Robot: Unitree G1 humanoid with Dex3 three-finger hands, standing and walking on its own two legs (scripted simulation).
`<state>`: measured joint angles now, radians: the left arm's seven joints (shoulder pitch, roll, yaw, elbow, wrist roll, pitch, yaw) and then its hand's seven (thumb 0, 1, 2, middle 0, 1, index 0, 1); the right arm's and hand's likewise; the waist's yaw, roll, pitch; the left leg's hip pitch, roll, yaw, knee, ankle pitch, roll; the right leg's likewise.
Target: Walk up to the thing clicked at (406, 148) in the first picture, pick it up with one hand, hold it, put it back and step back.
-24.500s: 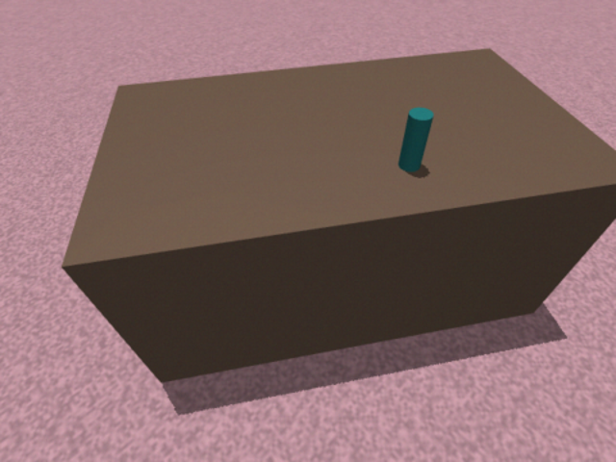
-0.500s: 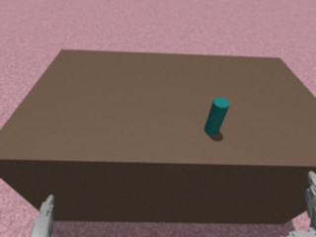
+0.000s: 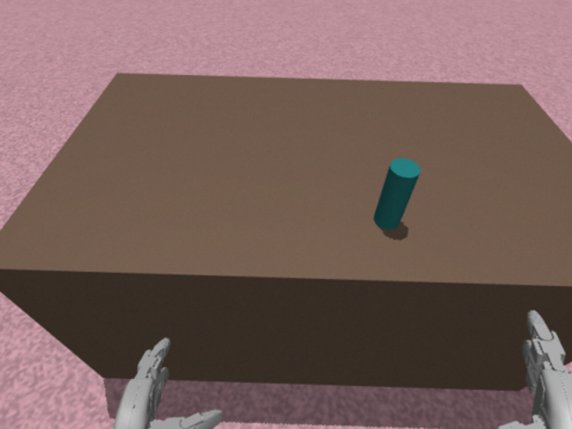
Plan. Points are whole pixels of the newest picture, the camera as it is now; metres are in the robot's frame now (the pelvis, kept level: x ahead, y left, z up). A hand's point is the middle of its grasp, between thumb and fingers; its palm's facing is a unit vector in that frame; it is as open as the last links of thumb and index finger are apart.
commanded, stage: home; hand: right
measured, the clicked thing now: (395, 195) +0.54 -0.21 -0.01
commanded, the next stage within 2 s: none
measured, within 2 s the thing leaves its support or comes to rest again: neither
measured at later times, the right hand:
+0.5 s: hand (421, 398) +0.19 -0.18 -0.06, palm faces +0.08 +0.97 -0.24, open 17.3 cm
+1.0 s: hand (415, 391) +0.20 -0.17 -0.07, palm faces +0.09 +0.97 -0.22, open 17.1 cm
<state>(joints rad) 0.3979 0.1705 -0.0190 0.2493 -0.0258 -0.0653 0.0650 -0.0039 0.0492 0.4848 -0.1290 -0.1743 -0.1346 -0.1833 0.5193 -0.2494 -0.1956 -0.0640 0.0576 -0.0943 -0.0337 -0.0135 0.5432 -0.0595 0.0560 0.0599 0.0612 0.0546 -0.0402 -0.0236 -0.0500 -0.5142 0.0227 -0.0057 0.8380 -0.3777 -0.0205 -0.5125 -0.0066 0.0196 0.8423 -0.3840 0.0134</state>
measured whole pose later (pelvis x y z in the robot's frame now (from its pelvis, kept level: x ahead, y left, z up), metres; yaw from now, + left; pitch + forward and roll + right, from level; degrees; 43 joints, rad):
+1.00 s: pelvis +0.03 +0.00 -0.02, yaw +0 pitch +9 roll +0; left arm 0.44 0.20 -0.01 0.08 -0.03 0.04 0.08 0.02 0.89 0.90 -0.20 -0.29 -0.21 -0.30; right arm 0.46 -0.20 0.00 0.08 0.03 0.09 -0.07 -0.01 0.48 -0.09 0.06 0.07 0.07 0.06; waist 0.01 -0.01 -0.12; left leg -0.63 0.02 -0.01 0.95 -0.47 -0.02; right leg -0.63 -0.01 0.02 0.96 -0.48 0.02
